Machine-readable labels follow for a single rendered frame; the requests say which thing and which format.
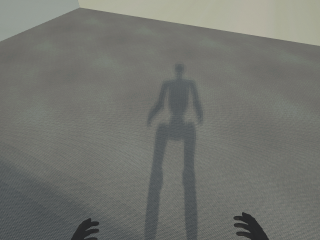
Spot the robot left hand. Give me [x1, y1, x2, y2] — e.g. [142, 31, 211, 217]
[71, 218, 99, 240]

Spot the robot right hand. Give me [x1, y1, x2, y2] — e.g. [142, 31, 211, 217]
[233, 212, 269, 240]

